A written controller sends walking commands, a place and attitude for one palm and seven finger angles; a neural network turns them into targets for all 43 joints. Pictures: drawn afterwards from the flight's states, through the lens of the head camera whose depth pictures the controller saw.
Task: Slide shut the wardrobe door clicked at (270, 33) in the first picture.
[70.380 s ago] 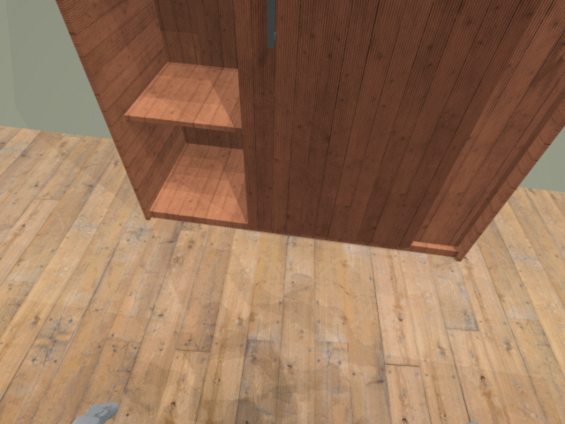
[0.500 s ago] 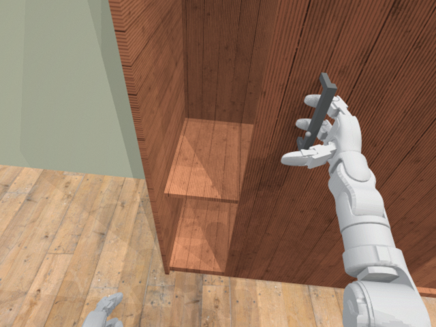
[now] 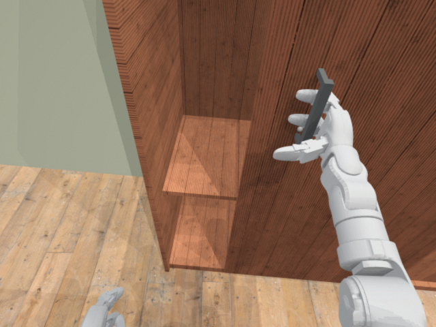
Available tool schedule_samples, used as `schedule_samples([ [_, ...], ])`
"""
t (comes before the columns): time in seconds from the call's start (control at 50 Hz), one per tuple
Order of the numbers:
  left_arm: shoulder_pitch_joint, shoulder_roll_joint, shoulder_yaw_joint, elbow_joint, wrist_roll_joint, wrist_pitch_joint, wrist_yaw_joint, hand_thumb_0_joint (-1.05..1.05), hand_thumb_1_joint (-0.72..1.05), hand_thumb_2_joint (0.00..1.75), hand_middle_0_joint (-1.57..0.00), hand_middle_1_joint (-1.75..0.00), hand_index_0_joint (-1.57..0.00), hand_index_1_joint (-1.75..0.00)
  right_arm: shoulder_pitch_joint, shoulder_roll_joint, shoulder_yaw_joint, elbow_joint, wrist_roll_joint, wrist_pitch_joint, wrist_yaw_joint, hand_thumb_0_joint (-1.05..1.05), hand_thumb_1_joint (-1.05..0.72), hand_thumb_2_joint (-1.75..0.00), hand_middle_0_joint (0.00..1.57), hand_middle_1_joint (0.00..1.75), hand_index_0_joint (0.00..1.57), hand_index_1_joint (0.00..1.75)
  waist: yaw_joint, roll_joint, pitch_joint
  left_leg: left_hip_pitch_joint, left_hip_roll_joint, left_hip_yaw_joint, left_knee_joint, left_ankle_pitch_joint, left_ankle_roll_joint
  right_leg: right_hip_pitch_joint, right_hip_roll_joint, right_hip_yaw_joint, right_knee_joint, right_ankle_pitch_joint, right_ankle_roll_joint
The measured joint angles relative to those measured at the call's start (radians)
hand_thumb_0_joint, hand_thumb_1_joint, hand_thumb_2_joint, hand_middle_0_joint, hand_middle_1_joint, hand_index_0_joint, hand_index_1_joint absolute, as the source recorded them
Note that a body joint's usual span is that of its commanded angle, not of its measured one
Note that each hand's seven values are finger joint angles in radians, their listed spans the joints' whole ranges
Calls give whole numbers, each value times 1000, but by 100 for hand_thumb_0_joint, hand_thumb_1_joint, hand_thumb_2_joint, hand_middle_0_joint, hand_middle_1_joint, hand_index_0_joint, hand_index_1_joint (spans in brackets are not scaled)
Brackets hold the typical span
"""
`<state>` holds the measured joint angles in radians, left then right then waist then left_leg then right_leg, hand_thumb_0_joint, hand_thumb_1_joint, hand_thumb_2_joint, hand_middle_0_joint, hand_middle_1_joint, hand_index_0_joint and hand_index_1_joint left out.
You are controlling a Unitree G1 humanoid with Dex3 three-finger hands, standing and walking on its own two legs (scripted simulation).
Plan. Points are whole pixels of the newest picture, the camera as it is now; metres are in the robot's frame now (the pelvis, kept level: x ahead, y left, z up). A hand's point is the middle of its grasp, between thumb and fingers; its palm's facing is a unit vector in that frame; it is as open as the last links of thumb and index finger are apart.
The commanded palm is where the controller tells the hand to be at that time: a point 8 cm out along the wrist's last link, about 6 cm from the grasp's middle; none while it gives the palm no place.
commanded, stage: slide the fingers in behind the handle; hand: right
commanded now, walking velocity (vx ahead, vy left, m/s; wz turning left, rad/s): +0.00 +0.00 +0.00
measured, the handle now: (310, 116) +0.47 -0.13 +0.18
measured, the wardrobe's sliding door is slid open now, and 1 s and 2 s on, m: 0.25 0.25 0.25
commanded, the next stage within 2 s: grip the handle and tug to test in 0.40 s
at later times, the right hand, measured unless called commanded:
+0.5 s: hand (300, 131) +0.42 -0.11 +0.18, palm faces +0.01 +1.00 +0.01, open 14.0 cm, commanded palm +0.39 -0.15 +0.18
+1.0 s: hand (301, 130) +0.42 -0.11 +0.18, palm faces +0.01 +1.00 +0.01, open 8.5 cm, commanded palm +0.39 -0.16 +0.18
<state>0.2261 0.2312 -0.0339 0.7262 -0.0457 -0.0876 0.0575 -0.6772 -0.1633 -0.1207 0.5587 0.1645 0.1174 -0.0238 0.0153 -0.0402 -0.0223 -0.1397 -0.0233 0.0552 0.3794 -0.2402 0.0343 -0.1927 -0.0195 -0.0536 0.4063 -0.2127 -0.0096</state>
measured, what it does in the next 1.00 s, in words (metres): stands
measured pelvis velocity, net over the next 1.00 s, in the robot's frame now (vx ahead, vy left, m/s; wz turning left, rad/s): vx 0.00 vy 0.00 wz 0.01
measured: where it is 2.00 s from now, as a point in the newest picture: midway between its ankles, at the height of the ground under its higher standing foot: outside the picture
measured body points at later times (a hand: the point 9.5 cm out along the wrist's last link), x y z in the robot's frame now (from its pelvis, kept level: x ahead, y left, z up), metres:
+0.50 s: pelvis +0.00 -0.01 +0.00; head -0.01 +0.01 +0.45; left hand +0.13 +0.23 -0.11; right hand +0.41 -0.16 +0.18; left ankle -0.02 +0.09 -0.74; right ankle +0.00 -0.11 -0.74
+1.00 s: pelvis +0.00 +0.00 +0.00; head -0.01 +0.01 +0.45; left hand +0.13 +0.24 -0.11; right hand +0.41 -0.16 +0.18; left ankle -0.02 +0.09 -0.74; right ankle +0.00 -0.11 -0.74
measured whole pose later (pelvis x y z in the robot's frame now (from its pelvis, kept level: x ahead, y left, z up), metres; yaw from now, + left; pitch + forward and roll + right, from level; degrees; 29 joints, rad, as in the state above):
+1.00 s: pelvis +0.00 +0.00 +0.00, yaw +0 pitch +0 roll +0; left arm 0.25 0.23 -0.03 0.73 -0.04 -0.08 0.05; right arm -0.64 -0.15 -0.12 0.52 0.16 0.12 -0.03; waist 0.01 -0.04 -0.03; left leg -0.13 -0.02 0.05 0.37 -0.24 0.03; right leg -0.18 -0.02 -0.06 0.40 -0.22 -0.01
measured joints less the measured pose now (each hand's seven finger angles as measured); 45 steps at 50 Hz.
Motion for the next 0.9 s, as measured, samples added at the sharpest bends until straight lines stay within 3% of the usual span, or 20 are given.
schedule_samples([
  [0.22,41,-2,3,4,1,16,-8,1,90,90,-20,-30,-20,-30,21,-6,-26,19,-4,2,8,-1,50,-30,30,120,30,120,3,-2,-14,3,1,-12,-6,-1,-5,6,1,-11,-3,-7,-5],
  [0.38,50,5,17,10,0,-4,-14,1,90,90,-20,-30,-20,-30,64,14,18,-68,-3,-25,5,-1,50,-30,30,120,30,120,-7,-6,-9,14,6,-9,-7,-3,-9,13,6,-8,-1,-10,-8],
  [0.58,11,-4,7,2,1,4,-15,1,90,90,-20,-30,-20,-30,25,28,24,-41,-11,29,-28,-1,49,-31,29,121,29,120,-9,-4,-7,9,9,-5,-3,-1,-10,9,9,-5,-1,-4,-9],
  [0.72,7,-11,0,-3,2,6,-11,1,90,90,-20,-30,-20,-30,31,25,20,-36,-9,13,-19,-1,33,-38,30,123,32,122,-9,1,-11,14,7,-6,-6,0,-8,14,7,-5,-4,-3,-7],
  [0.9,13,-5,0,3,2,11,-5,1,90,90,-20,-30,-20,-30,13,15,13,-15,-7,18,-11,-1,-4,-54,35,128,36,128,-5,1,-4,12,4,-3,-8,1,-6,10,5,-2,-3,-2,-6],
])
